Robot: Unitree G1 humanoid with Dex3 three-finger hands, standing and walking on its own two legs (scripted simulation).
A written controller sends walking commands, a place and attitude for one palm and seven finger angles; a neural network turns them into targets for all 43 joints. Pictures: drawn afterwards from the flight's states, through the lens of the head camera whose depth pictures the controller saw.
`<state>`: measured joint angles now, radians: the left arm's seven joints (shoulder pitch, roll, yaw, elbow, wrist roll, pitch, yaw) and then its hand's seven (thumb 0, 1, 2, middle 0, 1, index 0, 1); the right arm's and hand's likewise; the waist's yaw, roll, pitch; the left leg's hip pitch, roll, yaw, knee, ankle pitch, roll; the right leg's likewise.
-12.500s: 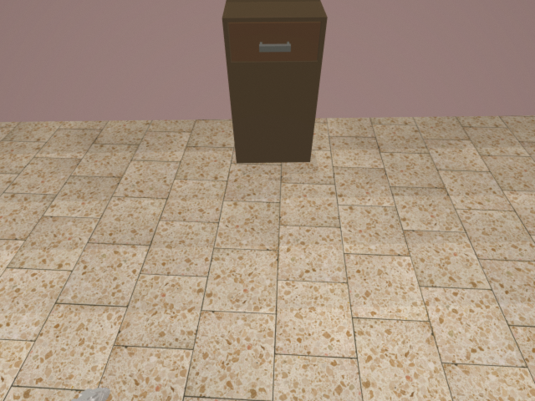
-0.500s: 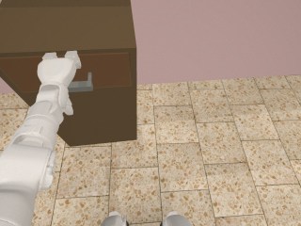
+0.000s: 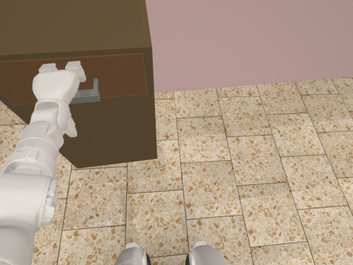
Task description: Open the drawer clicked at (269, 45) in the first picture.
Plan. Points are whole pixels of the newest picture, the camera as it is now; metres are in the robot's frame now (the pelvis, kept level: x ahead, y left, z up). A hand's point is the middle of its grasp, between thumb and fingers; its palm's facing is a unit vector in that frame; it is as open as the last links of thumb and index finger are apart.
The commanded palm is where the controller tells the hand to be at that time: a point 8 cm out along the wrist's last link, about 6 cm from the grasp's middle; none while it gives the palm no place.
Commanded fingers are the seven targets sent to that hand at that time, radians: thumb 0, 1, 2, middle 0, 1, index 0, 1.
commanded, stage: lower the fingers behind the handle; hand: left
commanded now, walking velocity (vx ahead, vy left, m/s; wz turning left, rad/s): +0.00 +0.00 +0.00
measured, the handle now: (73, 90) +0.57 +0.22 -0.03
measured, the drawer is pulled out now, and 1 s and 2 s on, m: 0.00 0.00 0.00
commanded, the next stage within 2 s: close the thumb around the handle in 1.24 s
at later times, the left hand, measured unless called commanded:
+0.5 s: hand (73, 107) +0.51 +0.22 -0.02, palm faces -0.07 -0.03 -1.00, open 13.8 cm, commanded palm +0.51 +0.19 +0.02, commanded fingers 0.00 -0.50 0.30 -0.30 -1.20 -0.30 -1.20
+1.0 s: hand (74, 110) +0.52 +0.22 -0.05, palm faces -0.06 -0.03 -1.00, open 13.8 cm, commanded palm +0.51 +0.20 +0.00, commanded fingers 0.00 -0.50 0.30 -0.30 -1.20 -0.30 -1.20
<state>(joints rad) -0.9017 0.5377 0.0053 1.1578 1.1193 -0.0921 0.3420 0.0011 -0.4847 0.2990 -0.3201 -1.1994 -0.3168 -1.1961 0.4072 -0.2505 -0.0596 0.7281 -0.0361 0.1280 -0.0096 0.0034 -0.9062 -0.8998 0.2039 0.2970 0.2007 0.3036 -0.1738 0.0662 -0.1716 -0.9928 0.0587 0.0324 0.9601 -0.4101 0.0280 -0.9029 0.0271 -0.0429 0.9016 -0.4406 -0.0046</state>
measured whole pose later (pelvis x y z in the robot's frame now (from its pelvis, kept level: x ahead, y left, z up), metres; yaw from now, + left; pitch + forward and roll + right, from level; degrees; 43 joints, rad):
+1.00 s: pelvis -0.02 +0.00 -0.04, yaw -1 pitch +31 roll -5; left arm -0.99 0.58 0.00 1.18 1.13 -0.05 0.37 0.00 -0.48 0.30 -0.32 -1.20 -0.32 -1.20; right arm 0.38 -0.24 -0.03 0.72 -0.04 0.10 -0.01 0.00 -0.91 -0.90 0.20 0.30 0.20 0.30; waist -0.20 0.08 -0.18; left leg -1.25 0.07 0.01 1.18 -0.47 0.04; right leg -1.15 0.03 -0.06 1.12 -0.50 0.00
